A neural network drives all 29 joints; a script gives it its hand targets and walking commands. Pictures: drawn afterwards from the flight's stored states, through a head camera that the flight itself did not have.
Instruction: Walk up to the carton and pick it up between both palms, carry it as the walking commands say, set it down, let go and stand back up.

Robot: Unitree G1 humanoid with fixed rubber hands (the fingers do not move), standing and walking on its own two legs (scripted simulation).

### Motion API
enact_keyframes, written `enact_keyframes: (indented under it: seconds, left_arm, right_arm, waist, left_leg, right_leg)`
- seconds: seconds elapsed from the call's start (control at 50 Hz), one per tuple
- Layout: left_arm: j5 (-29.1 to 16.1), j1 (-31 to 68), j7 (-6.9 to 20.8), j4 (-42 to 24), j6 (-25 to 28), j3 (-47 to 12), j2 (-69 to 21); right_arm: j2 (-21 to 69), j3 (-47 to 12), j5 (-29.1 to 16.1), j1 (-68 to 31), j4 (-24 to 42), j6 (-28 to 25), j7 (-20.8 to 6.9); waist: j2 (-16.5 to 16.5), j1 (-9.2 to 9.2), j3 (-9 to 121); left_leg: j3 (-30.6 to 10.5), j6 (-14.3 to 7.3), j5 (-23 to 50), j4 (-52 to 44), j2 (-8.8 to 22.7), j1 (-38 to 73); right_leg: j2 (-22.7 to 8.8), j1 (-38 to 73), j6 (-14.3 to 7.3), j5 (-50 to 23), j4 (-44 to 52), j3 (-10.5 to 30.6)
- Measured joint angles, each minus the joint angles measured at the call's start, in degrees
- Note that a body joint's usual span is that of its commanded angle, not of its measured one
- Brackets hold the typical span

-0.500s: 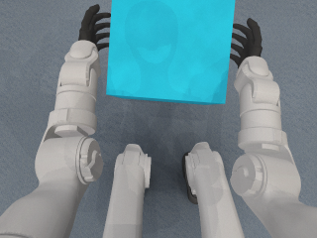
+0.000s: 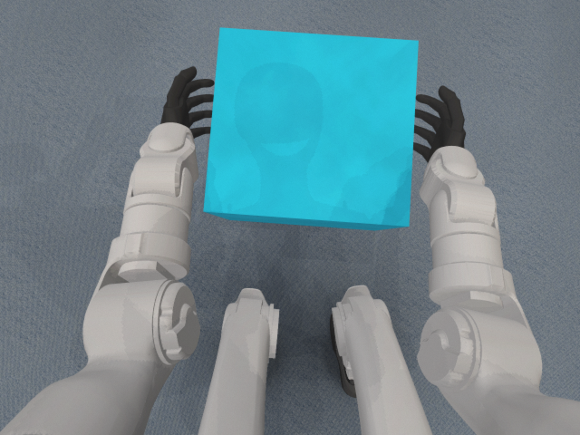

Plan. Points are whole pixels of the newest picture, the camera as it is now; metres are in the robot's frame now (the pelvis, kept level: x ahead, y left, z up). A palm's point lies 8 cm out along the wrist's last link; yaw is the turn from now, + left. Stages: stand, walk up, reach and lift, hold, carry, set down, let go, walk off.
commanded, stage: reach and lift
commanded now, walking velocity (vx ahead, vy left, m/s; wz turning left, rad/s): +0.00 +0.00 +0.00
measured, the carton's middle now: (309, 144) +0.51 -0.01 -0.15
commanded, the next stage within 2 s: none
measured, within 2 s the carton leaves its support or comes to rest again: neither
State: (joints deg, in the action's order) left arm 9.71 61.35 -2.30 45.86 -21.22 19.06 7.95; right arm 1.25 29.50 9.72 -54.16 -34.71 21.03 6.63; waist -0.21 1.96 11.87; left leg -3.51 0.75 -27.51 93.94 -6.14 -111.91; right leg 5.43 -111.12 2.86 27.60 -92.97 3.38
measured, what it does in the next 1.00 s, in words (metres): rises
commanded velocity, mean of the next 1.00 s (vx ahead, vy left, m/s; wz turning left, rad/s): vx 0.00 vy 0.00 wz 0.00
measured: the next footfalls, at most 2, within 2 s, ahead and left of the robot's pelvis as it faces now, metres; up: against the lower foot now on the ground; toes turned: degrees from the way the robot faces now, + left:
none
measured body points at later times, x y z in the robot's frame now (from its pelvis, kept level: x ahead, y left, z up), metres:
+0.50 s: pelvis +0.02 +0.00 +0.06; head +0.24 +0.02 +0.46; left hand +0.50 +0.16 +0.00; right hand +0.46 -0.18 +0.00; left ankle +0.09 +0.11 -0.49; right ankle +0.10 -0.13 -0.49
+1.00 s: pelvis +0.04 +0.00 +0.13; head +0.22 +0.01 +0.55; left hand +0.48 +0.16 +0.07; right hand +0.44 -0.18 +0.08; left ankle +0.09 +0.11 -0.49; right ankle +0.10 -0.13 -0.49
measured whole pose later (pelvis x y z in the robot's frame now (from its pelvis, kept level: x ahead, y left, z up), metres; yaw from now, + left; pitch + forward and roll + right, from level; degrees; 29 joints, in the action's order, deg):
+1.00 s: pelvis +0.04 +0.00 +0.13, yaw +1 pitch +34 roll -1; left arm 12.5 42.3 0.3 40.0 -19.1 20.9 1.5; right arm 5.2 27.5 11.9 -36.4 -31.2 19.2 2.1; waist -0.1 2.6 12.8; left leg -5.0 0.0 -22.8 66.1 -5.8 -77.3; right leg 4.8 -76.9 1.9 22.9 -65.5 5.6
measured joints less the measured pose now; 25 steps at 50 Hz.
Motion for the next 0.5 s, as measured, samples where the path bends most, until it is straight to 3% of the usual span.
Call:
enact_keyframes:
  seconds: [0.16,0.5]
  left_arm:
    - [0.3,-2.5,-1.0,0.0,0.5,0.6,-1.0]
    - [1.3,-9.4,1.0,-1.9,1.3,0.9,-3.6]
  right_arm:
    - [0.7,-0.3,0.6,2.6,0.3,-0.1,-1.3]
    - [1.7,-1.0,1.0,8.7,0.3,-1.3,-0.8]
  waist:
    - [0.2,0.21,1.2]
    - [0.4,0.42,2.7]
  left_leg:
    - [-0.2,-0.1,0.4,-3.5,-0.1,4.2]
    - [-0.6,-0.5,1.1,-11.8,-0.1,15.1]
  right_leg:
    - [0.0,4.2,-0.1,-0.4,3.4,0.3]
    - [-0.2,15.0,-0.2,-1.1,11.7,1.2]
